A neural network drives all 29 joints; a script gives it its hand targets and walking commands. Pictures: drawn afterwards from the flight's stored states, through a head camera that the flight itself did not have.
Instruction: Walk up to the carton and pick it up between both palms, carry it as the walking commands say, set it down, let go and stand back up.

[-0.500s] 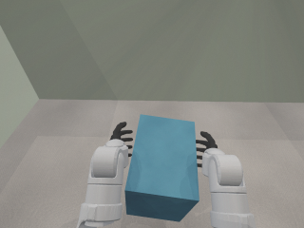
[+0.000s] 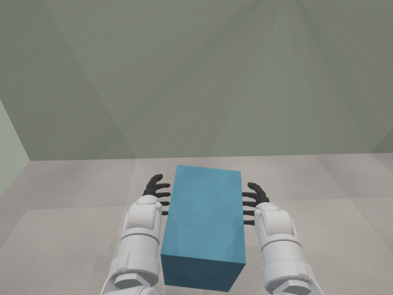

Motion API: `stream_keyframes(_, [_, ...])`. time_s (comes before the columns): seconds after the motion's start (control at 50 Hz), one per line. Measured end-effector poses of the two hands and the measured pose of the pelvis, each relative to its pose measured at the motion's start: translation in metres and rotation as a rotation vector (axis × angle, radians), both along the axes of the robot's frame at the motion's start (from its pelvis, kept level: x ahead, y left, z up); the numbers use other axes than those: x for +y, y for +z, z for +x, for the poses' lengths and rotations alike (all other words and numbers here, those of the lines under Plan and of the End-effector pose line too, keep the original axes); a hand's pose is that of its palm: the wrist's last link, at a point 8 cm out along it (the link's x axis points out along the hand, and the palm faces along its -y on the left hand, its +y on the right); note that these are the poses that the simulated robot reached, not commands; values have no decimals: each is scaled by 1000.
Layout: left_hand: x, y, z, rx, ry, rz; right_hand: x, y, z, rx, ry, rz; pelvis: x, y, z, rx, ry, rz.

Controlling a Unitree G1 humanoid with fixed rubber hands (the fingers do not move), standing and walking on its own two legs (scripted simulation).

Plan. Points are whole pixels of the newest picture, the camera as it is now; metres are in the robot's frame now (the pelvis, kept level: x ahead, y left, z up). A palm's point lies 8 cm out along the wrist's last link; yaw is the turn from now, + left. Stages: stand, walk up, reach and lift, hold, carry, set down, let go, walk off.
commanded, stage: hold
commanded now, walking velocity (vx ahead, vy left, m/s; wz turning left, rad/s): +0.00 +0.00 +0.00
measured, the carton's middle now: (202, 228) +0.32 +0.03 -0.01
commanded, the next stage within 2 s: set down in 0.18 s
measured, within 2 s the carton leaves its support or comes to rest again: neither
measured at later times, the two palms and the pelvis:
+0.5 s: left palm (151, 210) +0.30 +0.15 +0.05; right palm (259, 215) +0.33 -0.10 +0.04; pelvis +0.01 -0.01 +0.00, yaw +2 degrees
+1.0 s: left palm (156, 234) +0.31 +0.15 -0.05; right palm (250, 240) +0.33 -0.09 -0.06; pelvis -0.02 -0.01 -0.02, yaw +1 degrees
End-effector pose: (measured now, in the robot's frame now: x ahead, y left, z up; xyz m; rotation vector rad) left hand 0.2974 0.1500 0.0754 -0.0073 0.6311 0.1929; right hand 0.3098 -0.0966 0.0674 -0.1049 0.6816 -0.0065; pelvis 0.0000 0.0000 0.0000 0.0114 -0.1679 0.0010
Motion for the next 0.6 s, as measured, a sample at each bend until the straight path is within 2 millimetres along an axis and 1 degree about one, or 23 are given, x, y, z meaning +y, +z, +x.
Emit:
stream_keyframes(0.18, [-6, -2, 6, 3, -24, 15, -7, -4, 2, 0, -3, 8, -1, 3, 5, 11, 7, -1])
stream_keyframes(0.32, [-4, -7, 8, 28, 2, 33, -3, -11, 8, 23, 15, 0, -6, 4, 7, -5, 28, -8])
stream_keyframes(0.46, [0, -21, 7, 55, 6, 29, 0, -22, 15, 46, 35, -11, -10, 5, 11, 12, 35, -9])
stream_keyframes(0.6, [2, -42, 6, 85, 14, 16, 3, -41, 19, 74, 47, -20, -12, 3, 10, 48, 31, -8])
